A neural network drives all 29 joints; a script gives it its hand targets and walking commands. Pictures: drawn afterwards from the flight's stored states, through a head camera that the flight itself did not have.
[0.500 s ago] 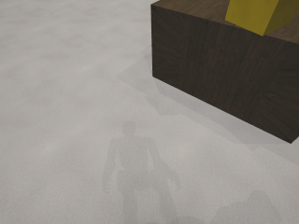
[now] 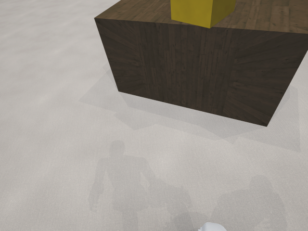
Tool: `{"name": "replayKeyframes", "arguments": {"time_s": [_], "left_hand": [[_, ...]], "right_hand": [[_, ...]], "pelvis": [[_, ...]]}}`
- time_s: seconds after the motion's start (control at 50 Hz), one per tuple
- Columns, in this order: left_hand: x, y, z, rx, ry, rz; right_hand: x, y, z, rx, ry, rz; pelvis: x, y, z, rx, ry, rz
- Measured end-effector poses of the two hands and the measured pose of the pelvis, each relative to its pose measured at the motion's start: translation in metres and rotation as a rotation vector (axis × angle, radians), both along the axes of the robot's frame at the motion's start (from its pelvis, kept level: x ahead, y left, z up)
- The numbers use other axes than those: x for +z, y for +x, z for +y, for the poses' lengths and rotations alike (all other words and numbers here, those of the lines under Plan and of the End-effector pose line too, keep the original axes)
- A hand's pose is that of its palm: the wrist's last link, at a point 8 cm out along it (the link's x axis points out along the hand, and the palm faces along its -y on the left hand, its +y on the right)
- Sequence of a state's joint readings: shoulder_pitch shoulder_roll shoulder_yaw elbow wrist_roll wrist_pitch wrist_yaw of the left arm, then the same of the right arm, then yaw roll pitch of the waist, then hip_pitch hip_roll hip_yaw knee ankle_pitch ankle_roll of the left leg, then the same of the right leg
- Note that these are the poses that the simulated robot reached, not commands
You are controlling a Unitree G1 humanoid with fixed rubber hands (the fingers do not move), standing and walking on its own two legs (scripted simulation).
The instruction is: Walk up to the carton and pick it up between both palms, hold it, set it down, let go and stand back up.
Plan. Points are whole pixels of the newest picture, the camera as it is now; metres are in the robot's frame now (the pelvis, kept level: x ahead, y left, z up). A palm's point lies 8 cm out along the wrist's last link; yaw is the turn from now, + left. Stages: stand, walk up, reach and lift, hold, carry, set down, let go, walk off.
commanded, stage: walk up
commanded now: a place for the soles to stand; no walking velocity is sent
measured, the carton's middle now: out of the picture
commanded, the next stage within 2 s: none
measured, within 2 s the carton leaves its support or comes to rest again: neither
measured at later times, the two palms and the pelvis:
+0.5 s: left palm (97, 167) +0.34 +0.24 -0.09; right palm out of the picture +0.13 -0.26 -0.10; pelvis +0.19 +0.00 +0.01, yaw -15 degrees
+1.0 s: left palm (110, 126) +0.53 +0.23 -0.11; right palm (245, 136) +0.43 -0.27 -0.09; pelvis +0.41 +0.00 +0.00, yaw -21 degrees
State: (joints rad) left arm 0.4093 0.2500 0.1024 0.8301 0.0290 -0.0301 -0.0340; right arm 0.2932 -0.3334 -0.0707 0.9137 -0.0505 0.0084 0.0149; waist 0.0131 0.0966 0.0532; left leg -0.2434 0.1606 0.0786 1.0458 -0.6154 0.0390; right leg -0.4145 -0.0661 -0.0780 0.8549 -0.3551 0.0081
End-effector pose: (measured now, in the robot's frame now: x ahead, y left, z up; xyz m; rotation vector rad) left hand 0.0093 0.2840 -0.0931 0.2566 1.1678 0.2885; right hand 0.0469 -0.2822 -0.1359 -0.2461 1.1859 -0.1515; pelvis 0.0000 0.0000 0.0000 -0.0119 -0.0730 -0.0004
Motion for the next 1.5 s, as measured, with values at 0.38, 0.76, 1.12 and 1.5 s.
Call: {"name": "replayKeyframes", "arguments": {"time_s": [0.38, 0.76, 1.12, 1.5], "left_hand": [[-0.029, 0.188, -0.010, -0.248, -0.082, 0.079], [0.027, 0.463, -0.091, -0.502, -0.009, -0.198], [-0.017, 0.602, -0.077, -0.556, -0.091, -0.037], [0.020, 0.759, -0.112, -0.573, -0.030, -0.174]], "right_hand": [[0.036, 0.124, 0.029, -0.129, -0.031, -0.201], [0.018, 0.195, -0.005, -0.288, 0.037, -0.007], [0.040, 0.357, 0.010, -0.397, -0.052, -0.174], [0.032, 0.491, -0.011, -0.378, 0.041, -0.099]], "pelvis": [[0.001, 0.145, 0.016, -0.169, 0.049, -0.014], [0.013, 0.295, -0.020, -0.324, -0.015, 0.016], [0.003, 0.451, -0.009, -0.444, 0.051, -0.020], [0.016, 0.584, -0.029, -0.420, -0.022, 0.018]]}}
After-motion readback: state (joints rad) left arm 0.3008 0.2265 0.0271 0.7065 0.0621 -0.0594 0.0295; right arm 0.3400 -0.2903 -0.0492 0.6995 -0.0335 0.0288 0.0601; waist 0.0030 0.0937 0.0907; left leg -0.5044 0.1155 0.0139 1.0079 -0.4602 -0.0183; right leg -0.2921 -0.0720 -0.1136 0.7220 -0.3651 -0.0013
